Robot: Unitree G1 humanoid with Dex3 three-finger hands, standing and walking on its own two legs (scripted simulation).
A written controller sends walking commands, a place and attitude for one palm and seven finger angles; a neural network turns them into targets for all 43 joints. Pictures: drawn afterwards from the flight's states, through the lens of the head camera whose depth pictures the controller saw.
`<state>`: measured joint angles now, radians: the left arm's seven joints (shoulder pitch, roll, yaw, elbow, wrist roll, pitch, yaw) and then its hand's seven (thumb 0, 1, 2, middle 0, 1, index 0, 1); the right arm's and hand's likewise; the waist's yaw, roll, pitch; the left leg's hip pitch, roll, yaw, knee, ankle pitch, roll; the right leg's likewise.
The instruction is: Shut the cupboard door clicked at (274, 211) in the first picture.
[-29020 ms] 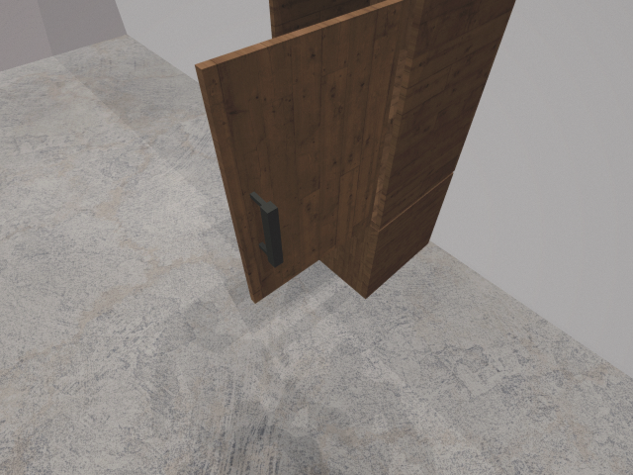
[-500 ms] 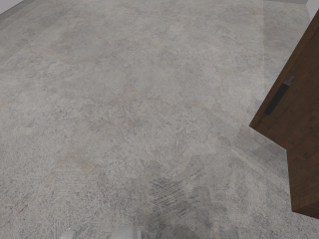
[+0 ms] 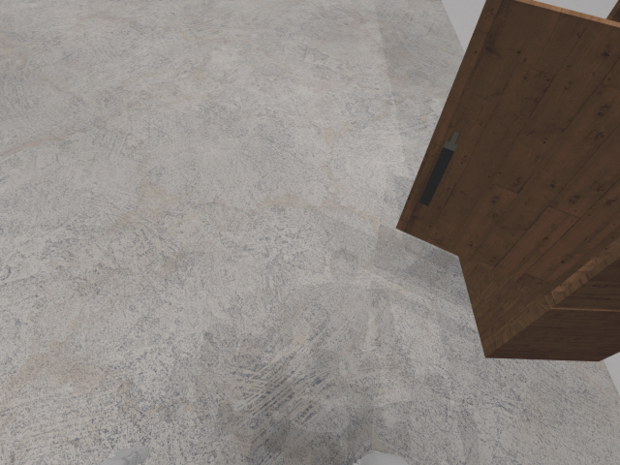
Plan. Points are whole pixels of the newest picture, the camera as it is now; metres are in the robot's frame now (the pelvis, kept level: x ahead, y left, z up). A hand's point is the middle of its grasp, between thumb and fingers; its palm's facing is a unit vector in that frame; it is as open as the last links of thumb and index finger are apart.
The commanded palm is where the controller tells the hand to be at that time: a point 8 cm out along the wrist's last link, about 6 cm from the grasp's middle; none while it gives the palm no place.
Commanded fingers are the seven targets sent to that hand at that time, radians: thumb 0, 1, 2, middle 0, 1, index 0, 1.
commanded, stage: turn to face it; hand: left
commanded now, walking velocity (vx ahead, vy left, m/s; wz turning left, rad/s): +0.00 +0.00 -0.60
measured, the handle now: (439, 169) +0.69 -0.24 -0.08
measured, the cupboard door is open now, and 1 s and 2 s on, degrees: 62 62 62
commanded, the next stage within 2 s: take the last steps up to it in 0.68 s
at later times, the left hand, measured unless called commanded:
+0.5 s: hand (203, 442) +0.17 +0.17 -0.18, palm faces -0.24 -0.95 -0.21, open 7.4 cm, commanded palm none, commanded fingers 0.00 0.90 0.90 -0.20 -0.30 -0.20 -0.30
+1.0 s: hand (252, 434) +0.18 +0.09 -0.16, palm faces -0.38 -0.90 -0.20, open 7.4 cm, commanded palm none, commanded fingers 0.00 0.90 0.90 -0.20 -0.30 -0.20 -0.30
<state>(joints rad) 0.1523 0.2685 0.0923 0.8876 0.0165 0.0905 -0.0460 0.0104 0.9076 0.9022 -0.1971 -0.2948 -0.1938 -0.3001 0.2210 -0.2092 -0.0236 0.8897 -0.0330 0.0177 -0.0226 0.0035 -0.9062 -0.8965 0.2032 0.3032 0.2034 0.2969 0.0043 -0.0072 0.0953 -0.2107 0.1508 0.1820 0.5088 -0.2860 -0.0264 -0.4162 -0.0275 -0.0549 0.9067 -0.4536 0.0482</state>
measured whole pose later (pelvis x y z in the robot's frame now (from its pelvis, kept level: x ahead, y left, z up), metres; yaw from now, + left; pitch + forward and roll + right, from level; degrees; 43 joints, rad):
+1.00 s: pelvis +0.05 -0.05 +0.00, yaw -24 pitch +0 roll +0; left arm 0.22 0.19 0.05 0.97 0.03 0.03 -0.02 0.01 0.90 0.90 -0.20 -0.30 -0.20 -0.30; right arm 0.26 -0.22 -0.05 0.99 -0.03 0.03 -0.01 0.01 -0.91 -0.90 0.20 0.30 0.20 0.30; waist -0.01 0.00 0.03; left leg -0.37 0.07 0.09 0.81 -0.43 -0.05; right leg -0.17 0.02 -0.02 0.44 -0.28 -0.05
